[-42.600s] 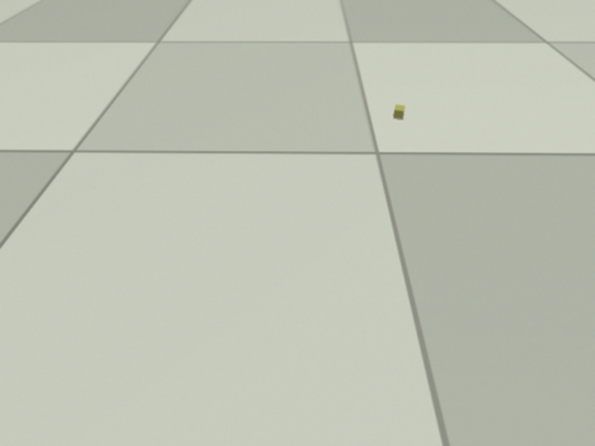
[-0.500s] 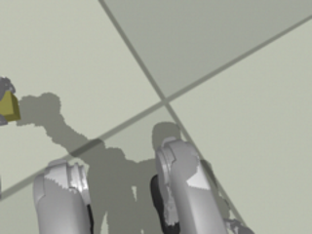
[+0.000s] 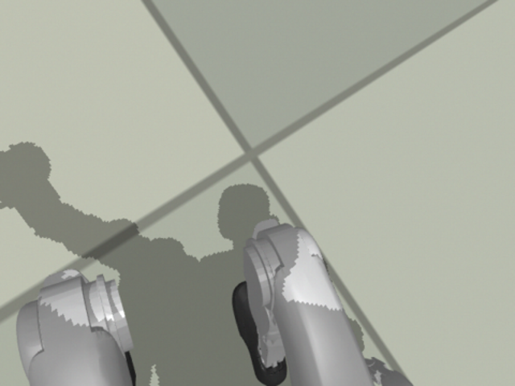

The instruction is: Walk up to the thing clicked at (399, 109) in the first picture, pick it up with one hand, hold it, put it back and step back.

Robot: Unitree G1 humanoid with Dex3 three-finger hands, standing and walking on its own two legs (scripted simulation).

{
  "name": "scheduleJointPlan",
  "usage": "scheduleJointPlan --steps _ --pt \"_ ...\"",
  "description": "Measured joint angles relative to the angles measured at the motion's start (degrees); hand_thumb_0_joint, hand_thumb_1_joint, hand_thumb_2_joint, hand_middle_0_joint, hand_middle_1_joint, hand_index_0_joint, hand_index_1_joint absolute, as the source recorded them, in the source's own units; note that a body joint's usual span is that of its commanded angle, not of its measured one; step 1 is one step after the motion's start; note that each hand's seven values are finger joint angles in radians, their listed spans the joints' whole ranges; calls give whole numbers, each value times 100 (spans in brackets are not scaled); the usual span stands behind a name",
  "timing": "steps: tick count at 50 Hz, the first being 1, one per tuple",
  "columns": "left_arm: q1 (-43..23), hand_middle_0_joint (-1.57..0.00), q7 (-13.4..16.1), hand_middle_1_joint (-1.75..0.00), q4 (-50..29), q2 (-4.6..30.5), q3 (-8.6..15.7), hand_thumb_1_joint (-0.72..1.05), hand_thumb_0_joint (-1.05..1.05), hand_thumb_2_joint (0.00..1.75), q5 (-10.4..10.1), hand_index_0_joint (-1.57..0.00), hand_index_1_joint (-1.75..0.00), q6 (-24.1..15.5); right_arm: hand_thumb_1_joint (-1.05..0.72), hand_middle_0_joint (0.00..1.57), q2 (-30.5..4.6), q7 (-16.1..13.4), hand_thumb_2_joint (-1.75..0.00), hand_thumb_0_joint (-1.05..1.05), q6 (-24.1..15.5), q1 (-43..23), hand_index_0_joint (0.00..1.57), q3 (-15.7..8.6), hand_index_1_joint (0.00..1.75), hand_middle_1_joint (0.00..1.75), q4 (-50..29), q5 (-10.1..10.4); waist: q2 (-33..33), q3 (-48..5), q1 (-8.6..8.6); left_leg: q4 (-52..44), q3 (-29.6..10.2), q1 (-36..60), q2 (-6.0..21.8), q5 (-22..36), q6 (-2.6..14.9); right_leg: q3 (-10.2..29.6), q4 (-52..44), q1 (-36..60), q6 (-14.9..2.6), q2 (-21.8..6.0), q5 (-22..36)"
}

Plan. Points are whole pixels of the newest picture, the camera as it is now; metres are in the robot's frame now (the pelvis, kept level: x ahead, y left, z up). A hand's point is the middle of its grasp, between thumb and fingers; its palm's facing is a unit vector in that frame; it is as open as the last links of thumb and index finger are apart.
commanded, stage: rest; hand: left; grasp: from above
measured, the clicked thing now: out of the picture +0.47 +0.33 -0.24
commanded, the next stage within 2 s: open in 1.06 s
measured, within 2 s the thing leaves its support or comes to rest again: rests again in 0.74 s
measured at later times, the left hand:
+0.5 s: hand out of the picture +0.45 +0.32 -0.22, palm faces -0.43 -0.12 -0.89, open 8.9 cm
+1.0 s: hand out of the picture +0.46 +0.32 -0.24, palm faces -0.42 -0.14 -0.89, open 8.9 cm
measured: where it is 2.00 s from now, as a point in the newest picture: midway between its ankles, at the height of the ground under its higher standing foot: (197, 378)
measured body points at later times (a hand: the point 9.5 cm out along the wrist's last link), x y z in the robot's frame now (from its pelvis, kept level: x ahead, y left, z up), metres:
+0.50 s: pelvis +0.00 +0.00 -0.01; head +0.26 +0.11 +0.34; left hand +0.47 +0.33 -0.17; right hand +0.04 -0.26 -0.07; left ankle +0.07 +0.14 -0.28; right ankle +0.10 -0.13 -0.27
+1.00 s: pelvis -0.01 +0.01 -0.01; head +0.26 +0.12 +0.33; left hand +0.48 +0.33 -0.19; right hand +0.04 -0.25 -0.07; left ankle +0.07 +0.14 -0.28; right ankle +0.10 -0.13 -0.27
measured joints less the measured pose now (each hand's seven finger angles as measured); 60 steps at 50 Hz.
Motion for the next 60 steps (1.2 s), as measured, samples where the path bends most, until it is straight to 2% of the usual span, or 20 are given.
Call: scheduleJointPlan --steps 7,14,21,32,38,40,52,60 --pt "36 -86 60 -28 100 86 50 17 0 26 -26 -88 -26 16 -90 20 -26 59 -89 0 -58 -33 20 131 30 30 -76 -72 -64 99 -67 74 -76 10 -6 -18 -6 -61 20 34 -8 17 6" --pt "45 -87 192 -27 266 272 190 17 0 25 57 -89 -24 -47 -90 20 -115 92 -89 0 -131 -85 20 228 30 30 -151 -172 -142 206 -130 156 -153 16 -7 12 -4 -120 44 57 -13 47 67" --pt "-24 -87 289 -26 414 377 -26 17 0 25 29 -90 -24 -54 -90 20 -174 115 -89 0 -225 -119 20 313 30 30 -120 -249 -203 255 -159 223 -194 6 7 16 23 -150 52 71 -4 81 100" --pt "-71 -88 491 -25 584 495 -77 17 0 24 46 -90 -23 -39 -90 20 -177 202 -89 0 -412 -170 20 495 30 30 -172 -312 -299 336 -241 289 -265 36 25 -30 58 -212 30 143 -9 114 98" --pt "-90 -88 591 -25 706 575 2 17 0 24 55 -90 -23 16 -90 20 -181 287 -89 0 -497 -205 20 572 30 30 -212 -359 -335 384 -295 319 -296 52 21 -41 61 -236 36 172 0 118 95" --pt "-109 -88 606 -24 724 589 -60 17 0 24 20 -90 -23 47 -90 20 -192 303 -89 0 -528 -214 20 594 30 30 -216 -363 -335 398 -292 328 -307 42 26 -41 67 -244 31 166 13 126 104" --pt "-127 -88 538 -23 820 769 15 16 0 25 -110 -90 -22 20 -90 20 -267 380 -90 0 -650 -215 20 701 30 30 -271 -377 -380 546 -348 377 -352 66 31 -36 90 -280 27 216 32 146 130" --pt "-65 -89 556 -24 797 845 -34 15 0 26 -64 -91 -22 -114 -90 20 -298 380 -90 0 -619 -196 20 761 30 30 -273 -403 -386 583 -334 395 -378 93 50 -58 108 -302 6 254 42 166 136"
